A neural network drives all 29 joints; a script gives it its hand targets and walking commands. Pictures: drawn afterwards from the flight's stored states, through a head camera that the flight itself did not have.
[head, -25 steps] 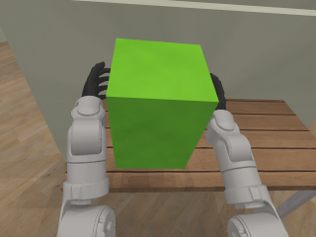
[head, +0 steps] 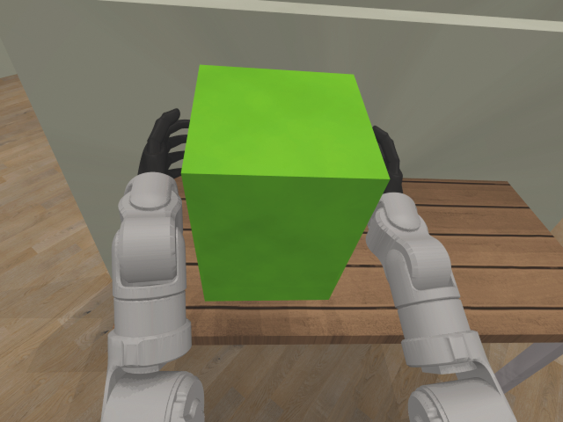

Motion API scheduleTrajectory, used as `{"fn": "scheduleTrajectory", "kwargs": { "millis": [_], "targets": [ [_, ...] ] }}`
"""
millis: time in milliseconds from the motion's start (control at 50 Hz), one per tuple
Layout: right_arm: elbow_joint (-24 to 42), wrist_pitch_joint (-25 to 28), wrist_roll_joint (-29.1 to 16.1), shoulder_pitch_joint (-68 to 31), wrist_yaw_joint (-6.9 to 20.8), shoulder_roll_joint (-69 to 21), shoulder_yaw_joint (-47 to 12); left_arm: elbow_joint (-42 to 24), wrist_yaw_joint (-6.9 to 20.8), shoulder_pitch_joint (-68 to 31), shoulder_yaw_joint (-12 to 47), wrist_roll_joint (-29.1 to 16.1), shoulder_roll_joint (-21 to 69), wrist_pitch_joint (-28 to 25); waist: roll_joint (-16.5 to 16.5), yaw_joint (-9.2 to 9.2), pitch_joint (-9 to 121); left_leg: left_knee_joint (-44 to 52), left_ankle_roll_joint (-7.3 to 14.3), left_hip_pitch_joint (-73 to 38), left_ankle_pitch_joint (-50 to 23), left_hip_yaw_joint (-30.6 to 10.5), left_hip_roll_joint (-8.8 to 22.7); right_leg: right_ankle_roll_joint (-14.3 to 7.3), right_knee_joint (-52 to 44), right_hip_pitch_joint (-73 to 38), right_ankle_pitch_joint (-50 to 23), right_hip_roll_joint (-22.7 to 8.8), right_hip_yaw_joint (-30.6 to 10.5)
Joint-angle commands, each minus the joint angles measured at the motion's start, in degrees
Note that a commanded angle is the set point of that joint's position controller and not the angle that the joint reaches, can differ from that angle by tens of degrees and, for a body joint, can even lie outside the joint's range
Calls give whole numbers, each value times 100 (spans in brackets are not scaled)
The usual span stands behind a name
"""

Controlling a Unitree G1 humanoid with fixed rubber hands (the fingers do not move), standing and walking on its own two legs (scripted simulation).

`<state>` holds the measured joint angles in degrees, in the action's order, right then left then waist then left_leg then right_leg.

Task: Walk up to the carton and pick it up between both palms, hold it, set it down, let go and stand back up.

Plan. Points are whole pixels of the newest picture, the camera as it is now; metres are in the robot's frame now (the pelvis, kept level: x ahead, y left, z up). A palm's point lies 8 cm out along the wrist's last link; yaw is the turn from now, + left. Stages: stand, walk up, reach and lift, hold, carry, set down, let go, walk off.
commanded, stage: hold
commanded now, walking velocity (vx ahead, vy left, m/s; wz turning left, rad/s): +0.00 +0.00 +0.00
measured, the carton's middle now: (272, 197) +0.37 +0.00 +0.17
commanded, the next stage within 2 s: none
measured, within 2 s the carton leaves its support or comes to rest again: neither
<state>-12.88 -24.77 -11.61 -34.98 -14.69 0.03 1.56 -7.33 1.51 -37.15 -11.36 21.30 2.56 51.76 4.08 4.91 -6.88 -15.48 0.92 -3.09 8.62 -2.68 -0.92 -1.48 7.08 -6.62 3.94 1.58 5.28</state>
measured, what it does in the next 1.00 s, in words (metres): stands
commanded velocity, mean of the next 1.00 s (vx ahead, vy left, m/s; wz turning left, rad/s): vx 0.00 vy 0.00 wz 0.00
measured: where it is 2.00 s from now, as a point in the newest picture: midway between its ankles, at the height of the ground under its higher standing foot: outside the picture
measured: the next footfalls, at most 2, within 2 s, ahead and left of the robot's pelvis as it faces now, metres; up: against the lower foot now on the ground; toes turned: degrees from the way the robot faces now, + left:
none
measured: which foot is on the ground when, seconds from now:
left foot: down 0.00-1.00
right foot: down 0.00-1.00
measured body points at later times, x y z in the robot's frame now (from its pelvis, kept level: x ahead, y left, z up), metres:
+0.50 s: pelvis +0.00 +0.00 +0.00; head -0.02 +0.03 +0.45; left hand +0.37 +0.14 +0.24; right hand +0.37 -0.14 +0.22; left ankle +0.01 +0.10 -0.75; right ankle +0.02 -0.10 -0.75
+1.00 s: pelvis +0.00 -0.01 +0.00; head -0.02 +0.02 +0.45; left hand +0.37 +0.14 +0.23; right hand +0.38 -0.14 +0.22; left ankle +0.01 +0.10 -0.75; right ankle +0.02 -0.10 -0.75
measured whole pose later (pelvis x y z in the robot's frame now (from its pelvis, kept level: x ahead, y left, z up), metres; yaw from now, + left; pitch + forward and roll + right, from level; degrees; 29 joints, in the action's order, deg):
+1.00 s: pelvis +0.00 -0.01 +0.00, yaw +1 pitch -9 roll -1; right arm -11.7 -27.3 -12.7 -37.2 -16.1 0.3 1.3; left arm -8.9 3.3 -38.9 -12.4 21.9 2.2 54.0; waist 4.2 5.0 -6.5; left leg -15.2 0.4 -2.5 8.4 -3.0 -0.6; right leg -2.1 7.4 -6.1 4.5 1.7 6.5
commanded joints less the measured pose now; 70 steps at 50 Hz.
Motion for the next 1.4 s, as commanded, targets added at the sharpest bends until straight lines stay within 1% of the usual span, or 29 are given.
{"fn": "scheduleTrajectory", "kwargs": {
  "millis": [0, 40, 80, 120, 140, 180, 300, 360, 400, 440, 480, 500, 540, 560, 600, 620, 680, 820, 880, 960, 1020, 1060, 1120, 1160, 1180, 1200, 1220, 1320, 1380],
  "targets": [
    [1207, 188, -317, -3835, 250, -1550, -1536, -643, 760, -2853, 2123, -1013, 2150, -247, -474, 65, 2418, 136, -356, -321, -1596, 199, 16, 286, 146, -673, -1092, -31, 66],
    [1211, 148, -321, -4009, 242, -1551, -1483, -630, 783, -2945, 2120, -1029, 2246, -199, -536, 57, 2282, 124, -389, -207, -1584, 199, -10, 244, 115, -736, -1045, -30, 45],
    [1291, 167, -325, -4018, 227, -1530, -1494, -672, 791, -2941, 2093, -1041, 2230, -192, -432, 86, 2344, 140, -352, -162, -1491, 190, -1, 243, 141, -796, -1029, -37, 67],
    [1211, 156, -321, -3863, 216, -1493, -1439, -768, 784, -2936, 2136, -994, 2226, -194, -591, 35, 2326, 146, -392, -207, -1613, 176, -8, 219, 153, -801, -1135, -48, 51],
    [1279, 170, -372, -3873, 210, -1542, -1496, -830, 785, -2945, 2240, -1049, 2179, -191, -654, 128, 2418, 73, -399, -304, -1798, 197, 2, 220, 160, -780, -1240, -29, 38],
    [1189, 134, -445, -3963, 203, -1542, -1527, -859, 775, -3043, 2312, -1068, 2239, -162, -680, 146, 2381, 44, -427, -347, -1860, 201, -5, 209, 130, -709, -1196, -11, 42],
    [985, 32, -300, -4227, 254, -1457, -1269, -528, 816, -3237, 2008, -987, 2251, -116, -474, 108, 2107, 278, -358, 42, -888, 195, 36, 203, 129, -609, -433, -18, 132],
    [1083, 118, -242, -4237, 278, -1425, -1225, -581, 798, -3264, 2057, -968, 2256, -163, -617, 103, 2364, 202, -375, -74, -1197, 209, 46, 200, 184, -668, -665, -15, 99],
    [1302, 139, -300, -4303, 256, -1592, -1371, -687, 790, -3257, 2099, -1024, 2263, -191, -473, 67, 2643, 133, -332, -198, -1444, 226, 9, 229, 194, -751, -957, -5, 107],
    [1207, 96, -339, -4177, 221, -1549, -1459, -555, 809, -3060, 2032, -1006, 2177, -152, -441, 11, 2518, 121, -339, -202, -1615, 218, -9, 231, 181, -825, -1160, -36, 61],
    [1091, 33, -371, -4092, 181, -1528, -1448, -615, 854, -3024, 2050, -983, 2169, -109, -492, 96, 2320, 109, -359, -170, -1719, 185, -12, 238, 188, -830, -1224, -40, 30],
    [1052, 22, -358, -3982, 175, -1461, -1448, -561, 862, -2924, 1987, -939, 2171, -71, -462, 44, 2288, 136, -360, -176, -1703, 204, 1, 229, 168, -877, -1218, -52, 58],
    [1135, 0, -364, -3929, 146, -1461, -1436, -744, 905, -2901, 2004, -942, 2149, -53, -547, 113, 2273, 152, -363, -97, -1693, 210, -37, 255, 186, -960, -1297, -57, 42],
    [1276, -5, -452, -3997, 145, -1510, -1528, -808, 914, -3002, 2006, -993, 2155, -56, -519, 38, 2436, 186, -331, -134, -1673, 209, -28, 255, 188, -989, -1301, -73, 39],
    [1319, 10, -439, -4058, 130, -1571, -1571, -928, 898, -3122, 2138, -999, 2154, -72, -539, 77, 2454, 153, -325, -112, -1733, 224, -15, 266, 199, -970, -1334, -57, 35],
    [1360, 29, -450, -4160, 130, -1618, -1569, -897, 895, -3121, 2073, -997, 2179, -94, -455, 19, 2481, 177, -311, -66, -1632, 232, -48, 287, 220, -963, -1308, -73, 60],
    [1184, 18, -395, -4183, 148, -1633, -1466, -697, 907, -3229, 1993, -975, 2132, -123, -450, 40, 2315, 270, -280, 26, -1171, 241, -30, 253, 189, -911, -937, -56, 113],
    [1254, 2, -355, -4020, 103, -1573, -1424, -717, 904, -3052, 2131, -1022, 2115, -77, -604, 124, 2592, 88, -318, -172, -1673, 250, -43, 257, 236, -821, -1270, -62, 90],
    [1330, -49, -413, -4018, 76, -1502, -1499, -716, 967, -2981, 1981, -949, 2063, -32, -464, 20, 2488, 173, -284, -28, -1534, 229, -64, 274, 219, -924, -1253, -98, 96],
    [1312, -12, -459, -3955, 81, -1583, -1540, -982, 955, -3116, 2166, -1039, 2169, -93, -592, 122, 2555, 102, -307, -50, -1756, 234, -46, 231, 306, -966, -1416, -60, 67],
    [1331, 0, -437, -3929, 50, -1543, -1545, -863, 990, -2988, 2040, -967, 2123, -65, -554, 91, 2484, 117, -325, -135, -1810, 219, -62, 253, 272, -953, -1520, -96, 61],
    [1529, 7, -499, -3918, 21, -1623, -1643, -937, 1018, -2872, 2072, -1001, 2109, -75, -364, 85, 2588, 87, -302, -136, -1840, 222, -65, 264, 264, -1009, -1588, -57, 84],
    [1568, 14, -540, -3898, 19, -1643, -1709, -1104, 995, -2955, 2243, -1089, 2137, -96, -501, 143, 2613, 85, -325, -224, -2023, 183, -24, 230, 280, -924, -1640, -33, 81],
    [1529, -15, -543, -3815, 5, -1573, -1663, -1075, 1002, -2944, 2202, -1042, 2150, -65, -567, 108, 2493, 89, -357, -264, -1986, 193, -46, 251, 248, -911, -1570, -50, 95],
    [1068, -116, -481, -3726, -37, -1612, -1616, 59, 1081, -2794, 1547, -925, 1947, -123, 22, -60, 2079, 165, -128, 138, -1310, 268, -72, 382, 160, -745, -1311, -248, 17],
    [1023, -78, -476, -3631, -38, -1570, -1491, -82, 1091, -2881, 1547, -1056, 1907, -236, -50, 50, 1977, 370, -71, 288, -731, 206, 2, 406, 179, -585, -922, -227, 49],
    [972, -15, -431, -3607, -10, -1609, -1432, -177, 1056, -2945, 1591, -1004, 1969, -278, -205, 3, 2022, 388, -109, 352, -676, 307, -21, 366, 239, -678, -747, -148, 49],
    [1371, 170, -477, -3857, -39, -1715, -1678, -652, 920, -3037, 2085, -970, 2225, -390, -566, 68, 2643, -1, -298, -190, -1863, 266, -88, 300, 325, -730, -1390, 1, 104],
    [1244, 201, -425, -3816, -4, -1671, -1638, -602, 855, -3064, 2134, -987, 2208, -422, -622, 59, 2504, 29, -329, -141, -1674, 298, -70, 280, 305, -562, -1007, 20, 135]
  ]
}}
